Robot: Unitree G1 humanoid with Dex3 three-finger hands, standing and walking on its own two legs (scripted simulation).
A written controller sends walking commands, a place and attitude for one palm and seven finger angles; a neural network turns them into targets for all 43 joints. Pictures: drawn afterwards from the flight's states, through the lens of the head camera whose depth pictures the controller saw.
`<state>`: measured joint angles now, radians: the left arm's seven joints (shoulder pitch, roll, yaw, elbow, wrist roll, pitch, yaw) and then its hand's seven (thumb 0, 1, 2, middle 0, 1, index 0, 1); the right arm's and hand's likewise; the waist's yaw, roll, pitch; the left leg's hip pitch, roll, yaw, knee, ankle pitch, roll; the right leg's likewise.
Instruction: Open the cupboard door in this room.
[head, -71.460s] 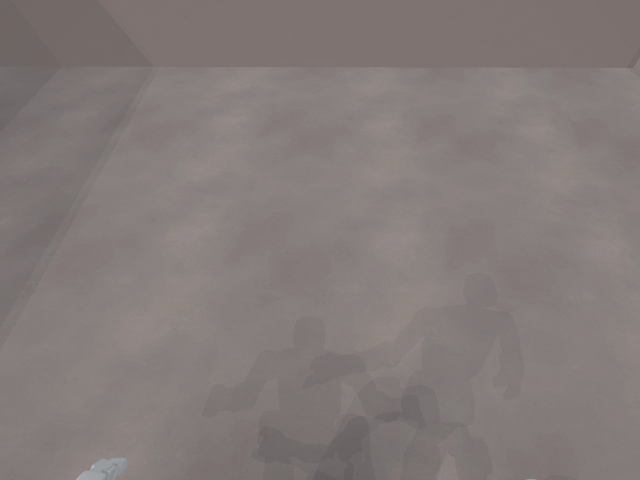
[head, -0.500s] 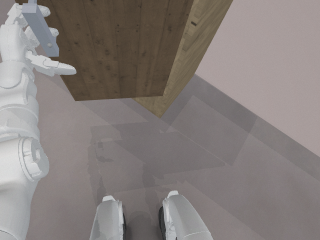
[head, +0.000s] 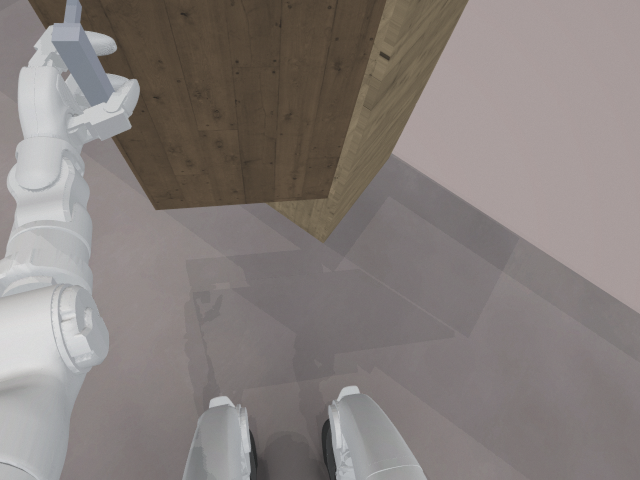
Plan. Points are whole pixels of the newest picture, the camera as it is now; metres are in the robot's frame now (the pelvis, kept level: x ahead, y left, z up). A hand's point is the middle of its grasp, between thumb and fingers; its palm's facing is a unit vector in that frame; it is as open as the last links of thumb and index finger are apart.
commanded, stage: close the thumb around the handle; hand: left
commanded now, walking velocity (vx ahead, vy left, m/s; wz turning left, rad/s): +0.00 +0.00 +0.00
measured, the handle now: (93, 65) +0.60 +0.20 +0.06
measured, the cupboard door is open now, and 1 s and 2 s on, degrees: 43 70 87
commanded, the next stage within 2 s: pull the door open along its arc in 0.18 s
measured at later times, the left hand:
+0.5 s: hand (113, 109) +0.53 +0.18 +0.06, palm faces +0.05 -1.00 -0.01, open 6.0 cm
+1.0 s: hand (179, 215) +0.40 +0.11 +0.06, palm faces +0.40 -0.92 +0.03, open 6.3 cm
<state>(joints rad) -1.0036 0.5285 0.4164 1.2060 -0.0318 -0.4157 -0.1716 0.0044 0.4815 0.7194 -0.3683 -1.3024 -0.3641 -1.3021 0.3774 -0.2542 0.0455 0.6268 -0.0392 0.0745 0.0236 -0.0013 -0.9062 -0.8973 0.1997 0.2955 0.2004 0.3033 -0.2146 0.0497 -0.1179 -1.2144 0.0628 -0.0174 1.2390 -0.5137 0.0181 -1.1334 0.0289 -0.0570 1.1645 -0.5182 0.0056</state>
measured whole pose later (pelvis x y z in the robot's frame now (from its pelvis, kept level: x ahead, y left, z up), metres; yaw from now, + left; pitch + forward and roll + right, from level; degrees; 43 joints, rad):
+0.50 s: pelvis +0.00 +0.00 +0.00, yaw +0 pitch +28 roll -4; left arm -0.96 0.52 0.41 1.14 -0.07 -0.39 -0.18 0.01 0.70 0.78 -0.34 -1.34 -0.34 -1.35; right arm 0.38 -0.26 0.04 0.62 -0.03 0.08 0.02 0.00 -0.91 -0.90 0.20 0.30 0.20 0.30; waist -0.20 0.05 -0.12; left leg -1.21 0.07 -0.01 1.23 -0.51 0.02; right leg -1.14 0.03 -0.05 1.17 -0.51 0.00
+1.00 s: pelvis +0.02 -0.01 +0.03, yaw +2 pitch +21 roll -1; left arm -0.26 -0.05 0.06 0.47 0.05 -0.41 0.47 0.00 0.66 0.75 -0.33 -1.29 -0.33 -1.29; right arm 0.22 -0.19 -0.01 0.54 -0.07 0.07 0.07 0.00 -0.91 -0.90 0.20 0.30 0.20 0.30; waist -0.05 0.02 -0.18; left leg -0.95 0.04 0.02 1.11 -0.52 0.01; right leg -0.90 0.00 -0.02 1.09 -0.54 0.00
